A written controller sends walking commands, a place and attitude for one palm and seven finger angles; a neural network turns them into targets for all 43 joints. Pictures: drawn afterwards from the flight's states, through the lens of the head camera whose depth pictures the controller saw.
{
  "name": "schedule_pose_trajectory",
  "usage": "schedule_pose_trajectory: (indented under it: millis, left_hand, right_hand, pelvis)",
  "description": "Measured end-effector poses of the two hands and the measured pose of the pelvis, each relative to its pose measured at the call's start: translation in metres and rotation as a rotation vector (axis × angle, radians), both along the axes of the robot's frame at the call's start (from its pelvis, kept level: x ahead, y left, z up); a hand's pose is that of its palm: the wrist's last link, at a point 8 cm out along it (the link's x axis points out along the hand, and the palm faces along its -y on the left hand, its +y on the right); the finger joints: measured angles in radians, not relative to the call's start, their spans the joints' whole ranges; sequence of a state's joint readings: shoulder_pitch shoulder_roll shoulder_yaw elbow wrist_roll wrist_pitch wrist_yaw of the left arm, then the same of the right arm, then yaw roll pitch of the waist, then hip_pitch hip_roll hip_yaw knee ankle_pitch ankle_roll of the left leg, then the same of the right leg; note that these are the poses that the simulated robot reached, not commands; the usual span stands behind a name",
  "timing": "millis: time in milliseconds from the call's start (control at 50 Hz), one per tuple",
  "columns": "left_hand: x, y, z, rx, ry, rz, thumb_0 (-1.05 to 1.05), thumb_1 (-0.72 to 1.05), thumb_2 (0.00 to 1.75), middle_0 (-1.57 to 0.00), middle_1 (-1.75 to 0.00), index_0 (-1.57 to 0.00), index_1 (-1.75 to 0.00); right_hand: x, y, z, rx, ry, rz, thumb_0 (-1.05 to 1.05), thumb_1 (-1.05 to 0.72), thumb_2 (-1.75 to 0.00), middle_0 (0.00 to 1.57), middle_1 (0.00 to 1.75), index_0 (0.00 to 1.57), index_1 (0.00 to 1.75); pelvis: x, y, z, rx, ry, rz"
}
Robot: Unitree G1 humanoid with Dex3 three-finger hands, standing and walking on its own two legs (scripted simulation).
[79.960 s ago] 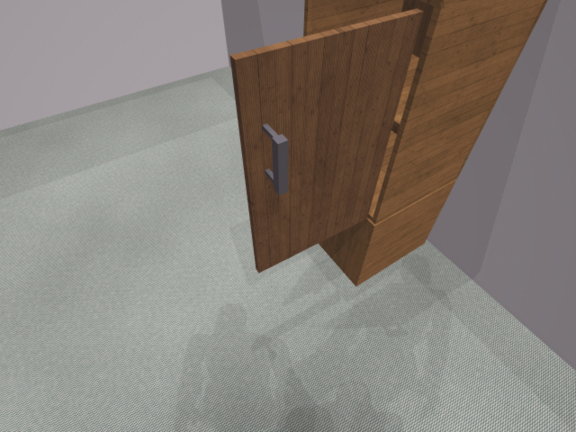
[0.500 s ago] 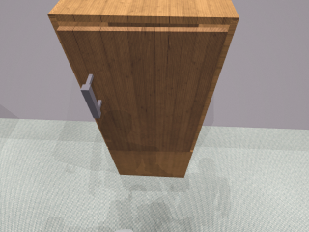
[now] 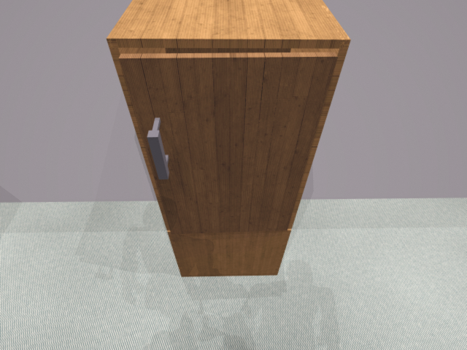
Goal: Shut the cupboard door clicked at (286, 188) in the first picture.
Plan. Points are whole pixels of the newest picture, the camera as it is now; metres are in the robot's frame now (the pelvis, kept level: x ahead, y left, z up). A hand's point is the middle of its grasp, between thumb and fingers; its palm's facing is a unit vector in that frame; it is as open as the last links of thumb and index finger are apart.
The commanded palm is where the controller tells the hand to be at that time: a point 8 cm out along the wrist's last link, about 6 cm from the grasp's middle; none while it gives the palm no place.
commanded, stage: come to a stop and stand still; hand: left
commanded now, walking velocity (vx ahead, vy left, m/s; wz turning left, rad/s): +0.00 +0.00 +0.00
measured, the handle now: (160, 149) +0.49 +0.19 +0.06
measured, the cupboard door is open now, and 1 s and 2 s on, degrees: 1 1 1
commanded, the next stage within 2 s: look again from close up in 0.12 s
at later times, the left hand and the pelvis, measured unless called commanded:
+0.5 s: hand out of the picture +0.04 +0.17 -0.18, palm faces +0.00 -0.98 -0.19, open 7.4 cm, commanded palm none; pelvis +0.04 +0.00 +0.00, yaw +0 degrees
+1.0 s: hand (144, 259) +0.26 +0.18 +0.01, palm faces +0.27 -0.96 -0.10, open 7.1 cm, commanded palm +0.16 +0.23 -0.05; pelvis +0.05 -0.02 -0.04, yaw +5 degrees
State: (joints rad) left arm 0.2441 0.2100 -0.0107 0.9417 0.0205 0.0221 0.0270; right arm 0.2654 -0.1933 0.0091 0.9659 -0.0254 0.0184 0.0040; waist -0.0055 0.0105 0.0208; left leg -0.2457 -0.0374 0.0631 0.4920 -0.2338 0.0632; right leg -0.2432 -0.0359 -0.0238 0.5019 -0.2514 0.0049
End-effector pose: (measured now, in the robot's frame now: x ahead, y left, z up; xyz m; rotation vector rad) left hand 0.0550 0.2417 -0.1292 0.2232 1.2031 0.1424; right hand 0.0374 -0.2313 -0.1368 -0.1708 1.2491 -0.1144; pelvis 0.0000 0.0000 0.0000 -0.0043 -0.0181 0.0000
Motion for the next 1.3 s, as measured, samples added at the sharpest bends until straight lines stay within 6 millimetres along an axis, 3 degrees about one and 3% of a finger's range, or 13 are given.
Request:
schedule_pose_trajectory:
  millis: [180,320,420,600,800,840,900,960,1020,1080,1180,1240,1300]
  left_hand:
    - [-0.04,0.0,-0.009,-0.021,0.137,0.037,0.01,0.91,0.9,-0.2,-0.3,-0.2,-0.3]
    - [-0.047,-0.009,-0.013,-0.044,0.201,0.052,0.01,0.91,0.9,-0.2,-0.3,-0.2,-0.3]
    - [-0.034,-0.015,-0.015,-0.055,0.199,0.053,0.01,0.91,0.9,-0.2,-0.3,-0.2,-0.3]
    - [0.01,-0.018,-0.016,-0.052,0.126,0.042,0.0,0.91,0.9,-0.2,-0.3,-0.2,-0.3]
    - [0.041,-0.013,-0.013,-0.022,0.071,0.033,0.0,0.91,0.9,-0.2,-0.3,-0.2,-0.3]
    - [0.069,0.0,0.007,0.006,-0.126,0.126,0.01,0.9,0.9,-0.2,-0.3,-0.21,-0.3]
    - [0.12,0.006,0.068,0.079,-0.55,0.138,0.02,0.91,0.9,-0.21,-0.31,-0.22,-0.31]
    - [0.16,-0.007,0.126,0.063,-0.913,0.115,0.02,0.91,0.9,-0.23,-0.34,-0.24,-0.34]
    - [0.177,-0.027,0.146,-0.017,-1.184,0.031,0.01,0.91,0.9,-0.26,-0.38,-0.27,-0.38]
    - [0.172,-0.043,0.125,-0.142,-1.236,-0.073,0.0,0.91,0.9,-0.31,-0.43,-0.31,-0.42]
    - [0.12,-0.039,0.085,-0.203,-1.051,-0.092,0.01,0.9,0.9,-0.4,-0.52,-0.4,-0.52]
    - [0.096,-0.016,0.083,-0.087,-1.032,0.045,0.01,0.9,0.9,-0.46,-0.58,-0.46,-0.57]
    - [0.088,-0.004,0.098,-0.003,-1.119,0.105,0.02,0.9,0.9,-0.51,-0.64,-0.51,-0.63]
  right_hand:
    - [-0.012,-0.001,0.001,-0.015,0.079,0.0,0.01,-0.91,-0.9,0.2,0.3,0.2,0.3]
    - [0.003,-0.002,0.003,-0.024,0.092,0.005,0.01,-0.91,-0.9,0.2,0.3,0.2,0.3]
    - [0.023,-0.002,0.004,-0.027,0.072,0.011,0.01,-0.91,-0.9,0.2,0.3,0.2,0.3]
    - [0.057,-0.003,0.004,-0.029,0.026,0.017,0.01,-0.91,-0.9,0.2,0.3,0.2,0.3]
    - [0.069,-0.007,0.003,-0.033,0.025,0.01,0.01,-0.91,-0.9,0.2,0.3,0.2,0.3]
    - [0.074,-0.012,0.007,-0.06,-0.084,0.0,0.01,-0.91,-0.9,0.2,0.3,0.2,0.3]
    - [0.087,-0.022,0.009,-0.062,-0.27,-0.018,0.01,-0.91,-0.9,0.2,0.3,0.2,0.3]
    - [0.109,-0.03,0.002,-0.027,-0.407,0.016,0.01,-0.91,-0.9,0.2,0.3,0.2,0.3]
    - [0.136,-0.04,-0.009,-0.004,-0.528,0.042,0.01,-0.91,-0.9,0.2,0.3,0.2,0.3]
    - [0.159,-0.048,-0.013,-0.013,-0.591,0.064,0.01,-0.91,-0.9,0.2,0.3,0.2,0.3]
    - [0.177,-0.057,0.004,-0.075,-0.643,0.097,0.01,-0.91,-0.9,0.2,0.3,0.2,0.3]
    - [0.186,-0.056,0.009,-0.083,-0.676,0.128,0.01,-0.91,-0.9,0.2,0.3,0.2,0.3]
    - [0.187,-0.049,0.007,-0.079,-0.671,0.187,0.01,-0.91,-0.9,0.2,0.3,0.2,0.3]
  pelvis:
    - [0.009,0.002,0.002,0.002,0.013,0.005]
    - [0.022,0.001,0.003,0.001,0.021,0.005]
    - [0.033,-0.001,0.003,0.0,0.02,0.004]
    - [0.05,-0.004,0.002,0.0,0.015,0.004]
    - [0.061,-0.007,0.002,-0.001,0.018,0.006]
    - [0.055,-0.009,-0.003,-0.006,0.009,0.015]
    - [0.052,-0.014,-0.014,0.016,-0.007,0.056]
    - [0.052,-0.017,-0.029,0.032,0.033,0.084]
    - [0.05,-0.026,-0.052,0.071,0.119,0.068]
    - [0.039,-0.036,-0.067,0.05,0.154,0.027]
    - [0.032,-0.046,-0.072,0.018,0.169,-0.012]
    - [0.027,-0.047,-0.074,-0.009,0.2,0.014]
    - [0.017,-0.047,-0.075,-0.007,0.227,0.026]
